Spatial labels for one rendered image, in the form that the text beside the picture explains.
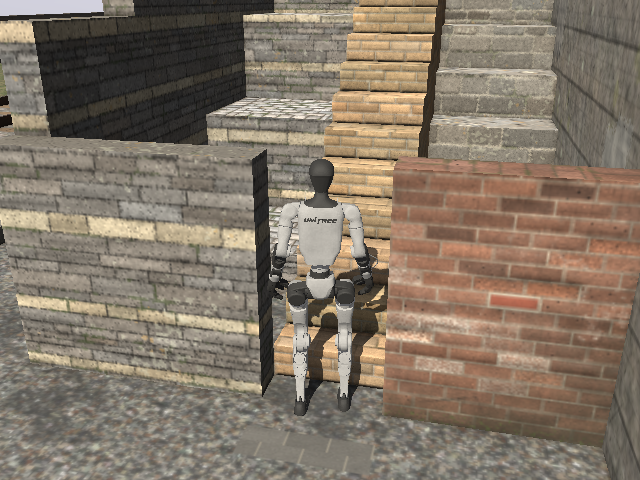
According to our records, stairs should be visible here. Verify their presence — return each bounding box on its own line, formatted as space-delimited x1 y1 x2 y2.
273 0 446 389

